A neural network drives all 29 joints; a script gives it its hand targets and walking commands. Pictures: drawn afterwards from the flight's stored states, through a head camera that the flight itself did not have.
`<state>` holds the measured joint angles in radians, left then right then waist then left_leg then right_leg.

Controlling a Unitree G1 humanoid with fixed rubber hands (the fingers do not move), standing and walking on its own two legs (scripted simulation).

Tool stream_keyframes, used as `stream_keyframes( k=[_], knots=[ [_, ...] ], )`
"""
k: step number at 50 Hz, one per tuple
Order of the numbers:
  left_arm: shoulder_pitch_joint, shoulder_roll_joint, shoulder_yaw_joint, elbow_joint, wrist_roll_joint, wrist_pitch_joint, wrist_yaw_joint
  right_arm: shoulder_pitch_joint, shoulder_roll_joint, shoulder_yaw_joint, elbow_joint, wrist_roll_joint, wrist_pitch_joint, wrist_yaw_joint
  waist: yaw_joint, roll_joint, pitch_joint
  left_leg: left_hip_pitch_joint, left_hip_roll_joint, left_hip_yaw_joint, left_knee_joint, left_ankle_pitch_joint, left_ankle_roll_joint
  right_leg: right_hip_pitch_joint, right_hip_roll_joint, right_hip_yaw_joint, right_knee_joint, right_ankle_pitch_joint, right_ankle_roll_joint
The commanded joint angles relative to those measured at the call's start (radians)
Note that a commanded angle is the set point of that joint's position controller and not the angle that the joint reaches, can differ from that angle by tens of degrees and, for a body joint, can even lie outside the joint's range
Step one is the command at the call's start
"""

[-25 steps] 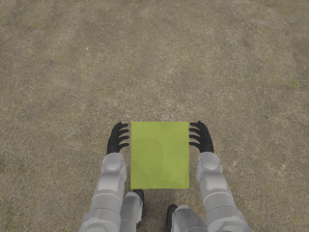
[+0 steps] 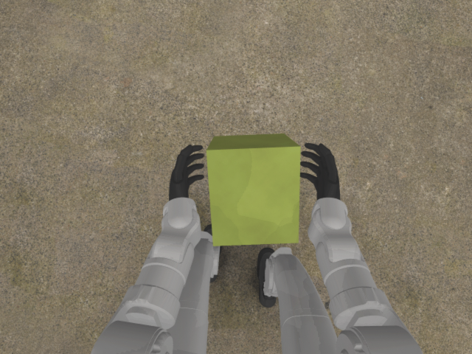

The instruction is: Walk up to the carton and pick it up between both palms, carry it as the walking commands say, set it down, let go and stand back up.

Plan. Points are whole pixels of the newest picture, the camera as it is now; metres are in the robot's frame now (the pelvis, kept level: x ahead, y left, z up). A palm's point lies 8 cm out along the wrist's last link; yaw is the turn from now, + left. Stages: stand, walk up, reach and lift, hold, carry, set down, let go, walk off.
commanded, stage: set down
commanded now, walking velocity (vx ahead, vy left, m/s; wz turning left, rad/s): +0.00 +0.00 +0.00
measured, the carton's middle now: (252, 184) +0.37 +0.00 -0.24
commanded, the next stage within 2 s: none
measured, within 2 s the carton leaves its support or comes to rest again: neither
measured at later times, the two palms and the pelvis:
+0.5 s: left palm (191, 178) +0.37 +0.13 -0.23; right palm (307, 182) +0.38 -0.12 -0.22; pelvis +0.00 -0.01 -0.08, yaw +0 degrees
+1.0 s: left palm (195, 166) +0.41 +0.13 -0.32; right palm (295, 171) +0.41 -0.11 -0.31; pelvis -0.03 -0.01 -0.17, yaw -1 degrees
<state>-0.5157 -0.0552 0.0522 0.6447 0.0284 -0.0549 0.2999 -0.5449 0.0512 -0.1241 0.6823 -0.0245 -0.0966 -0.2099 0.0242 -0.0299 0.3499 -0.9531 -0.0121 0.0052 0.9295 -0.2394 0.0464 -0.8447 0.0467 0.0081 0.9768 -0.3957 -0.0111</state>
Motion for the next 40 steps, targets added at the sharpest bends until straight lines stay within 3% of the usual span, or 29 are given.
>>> stream_keyframes(
  k=[1, 2, 3, 4, 5, 6, 7, 8, 10, 11, 12, 13, 15, 16, 17, 19, 21, 23, 24, 25, 27, 30, 31, 33, 35, 36, 37, 39, 40],
  knots=[
    [-0.393, -0.141, -0.172, -0.036, 0.025, -0.071, -0.073, -0.401, 0.157, 0.24, 0.02, 0.065, -0.047, 0.058, 0.001, 0.045, -0.899, 0.405, -0.074, -0.176, -0.002, -0.026, 0.005, -0.152, 0.026, 0.093, 0.009, 0.047, -0.028],
    [-0.391, -0.153, -0.16, -0.005, 0.031, -0.068, -0.08, -0.358, 0.175, 0.209, 0.058, 0.034, -0.042, 0.054, -0.034, 0.029, -0.923, 0.383, -0.083, -0.169, 0.018, -0.005, 0.003, -0.152, 0.032, 0.084, 0.014, 0.061, -0.026],
    [-0.379, -0.187, -0.148, 0.01, 0.048, -0.068, -0.09, -0.374, 0.226, 0.24, 0.072, 0.042, -0.038, 0.063, 0.002, 0.04, -0.935, 0.364, -0.08, -0.169, 0.032, 0.02, 0.003, -0.167, 0.029, 0.091, 0.025, 0.069, -0.022],
    [-0.409, -0.229, -0.177, 0.007, 0.038, -0.076, -0.101, -0.364, 0.285, 0.247, 0.098, 0.033, -0.038, 0.07, -0.013, 0.039, -0.966, 0.34, -0.094, -0.162, 0.044, 0.078, 0.001, -0.178, 0.04, 0.083, 0.033, 0.115, -0.018],
    [-0.375, -0.259, -0.137, 0.042, 0.071, -0.072, -0.11, -0.344, 0.333, 0.236, 0.13, 0.013, -0.033, 0.073, -0.003, 0.014, -0.99, 0.324, -0.096, -0.159, 0.077, 0.125, -0.002, -0.203, 0.048, 0.083, 0.058, 0.125, -0.005],
    [-0.401, -0.329, -0.169, 0.044, 0.068, -0.075, -0.119, -0.363, 0.366, 0.234, 0.138, 0.011, -0.039, 0.086, -0.015, 0.038, -1.008, 0.327, -0.103, -0.166, 0.08, 0.153, -0.003, -0.237, 0.051, 0.078, 0.085, 0.142, -0.006],
    [-0.413, -0.321, -0.156, 0.018, 0.09, -0.084, -0.12, -0.382, 0.409, 0.268, 0.094, 0.016, -0.043, 0.091, 0.022, 0.025, -1.041, 0.311, -0.103, -0.158, 0.107, 0.221, 0.002, -0.258, 0.061, 0.09, 0.091, 0.197, 0.001],
    [-0.421, -0.423, -0.211, 0.029, 0.061, -0.087, -0.133, -0.374, 0.436, 0.26, 0.103, 0.002, -0.053, 0.094, -0.036, 0.039, -1.115, 0.342, -0.114, -0.166, 0.126, 0.282, -0.01, -0.254, 0.07, 0.076, 0.122, 0.23, -0.005],
    [-0.525, -0.404, -0.238, -0.075, 0.051, -0.107, -0.143, -0.397, 0.531, 0.285, 0.072, -0.002, -0.06, 0.096, -0.024, 0.036, -1.239, 0.344, -0.117, -0.17, 0.183, 0.372, -0.007, -0.294, 0.087, 0.088, 0.154, 0.283, 0.006],
    [-0.535, -0.466, -0.271, -0.082, 0.044, -0.106, -0.147, -0.428, 0.538, 0.302, 0.044, -0.001, -0.069, 0.099, -0.02, 0.059, -1.286, 0.353, -0.129, -0.165, 0.192, 0.422, -0.016, -0.309, 0.092, 0.093, 0.164, 0.304, 0.002],
    [-0.531, -0.477, -0.291, -0.095, 0.025, -0.116, -0.148, -0.431, 0.544, 0.307, 0.015, -0.001, -0.076, 0.093, -0.031, 0.048, -1.327, 0.361, -0.13, -0.17, 0.221, 0.465, -0.021, -0.31, 0.098, 0.089, 0.191, 0.335, 0.001],
    [-0.54, -0.49, -0.307, -0.121, 0.033, -0.112, -0.151, -0.447, 0.574, 0.339, -0.002, 0.014, -0.075, 0.096, -0.019, 0.047, -1.398, 0.405, -0.133, -0.163, 0.243, 0.535, -0.019, -0.307, 0.109, 0.094, 0.2, 0.363, 0.004],
    [-0.553, -0.472, -0.3, -0.113, 0.027, -0.107, -0.152, -0.472, 0.582, 0.362, -0.017, 0.022, -0.076, 0.092, 0.005, 0.037, -1.408, 0.371, -0.132, -0.158, 0.279, 0.546, -0.018, -0.343, 0.109, 0.106, 0.227, 0.363, 0.005],
    [-0.574, -0.5, -0.331, -0.125, -0.001, -0.103, -0.153, -0.493, 0.581, 0.372, -0.053, 0.029, -0.076, 0.088, -0.025, 0.033, -1.477, 0.383, -0.142, -0.15, 0.298, 0.553, -0.015, -0.316, 0.118, 0.095, 0.236, 0.379, 0.004],
    [-0.575, -0.491, -0.334, -0.128, 0.01, -0.099, -0.153, -0.481, 0.596, 0.383, -0.036, 0.036, -0.068, 0.089, -0.009, 0.042, -1.45, 0.382, -0.132, -0.163, 0.305, 0.55, -0.016, -0.367, 0.115, 0.093, 0.246, 0.358, 0.011],
    [-0.621, -0.456, -0.342, -0.127, -0.015, -0.093, -0.149, -0.54, 0.552, 0.381, -0.061, 0.048, -0.069, 0.08, -0.031, 0.026, -1.459, 0.37, -0.134, -0.148, 0.326, 0.485, -0.015, -0.374, 0.114, 0.089, 0.271, 0.303, 0.008],
    [-0.673, -0.444, -0.356, -0.14, -0.01, -0.08, -0.146, -0.622, 0.549, 0.393, -0.104, 0.075, -0.058, 0.081, -0.006, 0.025, -1.45, 0.321, -0.131, -0.143, 0.34, 0.439, -0.012, -0.406, 0.12, 0.09, 0.307, 0.267, 0.008],
    [-0.703, -0.439, -0.331, -0.082, 0.001, -0.061, -0.139, -0.657, 0.545, 0.383, -0.046, 0.078, -0.042, 0.079, -0.003, 0.025, -1.374, 0.239, -0.132, -0.137, 0.353, 0.318, -0.012, -0.456, 0.118, 0.082, 0.326, 0.183, 0.007],
    [-0.697, -0.444, -0.342, -0.057, -0.008, -0.06, -0.141, -0.612, 0.529, 0.357, -0.005, 0.059, -0.04, 0.079, -0.055, 0.013, -1.345, 0.209, -0.13, -0.139, 0.359, 0.304, -0.013, -0.469, 0.116, 0.072, 0.326, 0.182, 0.003],
    [-0.712, -0.425, -0.315, -0.052, -0.01, -0.057, -0.138, -0.651, 0.53, 0.358, -0.019, 0.071, -0.035, 0.074, -0.017, 0.024, -1.327, 0.164, -0.128, -0.131, 0.372, 0.248, -0.01, -0.484, 0.114, 0.085, 0.332, 0.146, 0.003],
    [-0.731, -0.461, -0.298, 0.029, 0.003, -0.037, -0.147, -0.698, 0.54, 0.349, 0.007, 0.064, -0.025, 0.073, -0.029, 0.008, -1.286, 0.107, -0.132, -0.122, 0.39, 0.156, -0.006, -0.517, 0.116, 0.067, 0.351, 0.072, 0.008],
    [-0.762, -0.485, -0.25, 0.117, 0.04, -0.007, -0.163, -0.758, 0.591, 0.33, 0.051, 0.059, 0.009, 0.085, 0.0, -0.01, -1.202, -0.027, -0.138, -0.099, 0.415, 0.025, 0.002, -0.554, 0.118, 0.075, 0.359, -0.021, 0.005],
    [-0.829, -0.484, -0.252, 0.095, 0.024, -0.006, -0.176, -0.756, 0.625, 0.309, 0.071, 0.035, 0.025, 0.091, -0.032, -0.023, -1.196, -0.059, -0.137, -0.104, 0.439, 0.002, 0.008, -0.587, 0.128, 0.07, 0.366, -0.027, 0.01],
    [-0.896, -0.498, -0.232, 0.114, 0.065, 0.015, -0.19, -0.83, 0.649, 0.284, 0.107, 0.039, 0.05, 0.105, -0.01, 0.001, -1.178, -0.109, -0.137, -0.091, 0.456, -0.073, 0.003, -0.62, 0.129, 0.071, 0.401, -0.091, 0.005],
    [-0.958, -0.573, -0.262, 0.101, 0.039, 0.033, -0.206, -0.922, 0.683, 0.301, 0.03, 0.045, 0.064, 0.112, -0.027, -0.005, -1.276, -0.105, -0.146, -0.08, 0.486, -0.058, 0.001, -0.596, 0.136, 0.069, 0.42, -0.07, 0.004],
    [-0.976, -0.581, -0.247, 0.077, 0.043, 0.041, -0.213, -0.947, 0.72, 0.314, 0.037, 0.055, 0.079, 0.122, -0.007, -0.01, -1.305, -0.093, -0.146, -0.078, 0.497, -0.054, 0.001, -0.608, 0.14, 0.061, 0.435, -0.082, 0.01],
    [-1.016, -0.603, -0.284, 0.035, 0.016, 0.041, -0.211, -0.985, 0.719, 0.323, -0.021, 0.067, 0.079, 0.123, -0.014, -0.001, -1.398, -0.042, -0.149, -0.077, 0.515, -0.004, -0.001, -0.596, 0.147, 0.052, 0.469, -0.043, 0.009],
    [-1.047, -0.624, -0.319, 0.0, -0.006, 0.055, -0.212, -1.03, 0.743, 0.367, -0.054, 0.086, 0.089, 0.124, 0.005, 0.004, -1.5, -0.023, -0.15, -0.067, 0.551, 0.044, -0.008, -0.565, 0.145, 0.057, 0.487, -0.017, 0.008],
    [-1.067, -0.632, -0.324, -0.003, -0.018, 0.059, -0.213, -1.031, 0.746, 0.354, -0.028, 0.081, 0.097, 0.128, -0.006, 0.016, -1.481, -0.022, -0.148, -0.074, 0.558, 0.036, -0.011, -0.589, 0.148, 0.053, 0.504, -0.032, 0.009]
  ],
)
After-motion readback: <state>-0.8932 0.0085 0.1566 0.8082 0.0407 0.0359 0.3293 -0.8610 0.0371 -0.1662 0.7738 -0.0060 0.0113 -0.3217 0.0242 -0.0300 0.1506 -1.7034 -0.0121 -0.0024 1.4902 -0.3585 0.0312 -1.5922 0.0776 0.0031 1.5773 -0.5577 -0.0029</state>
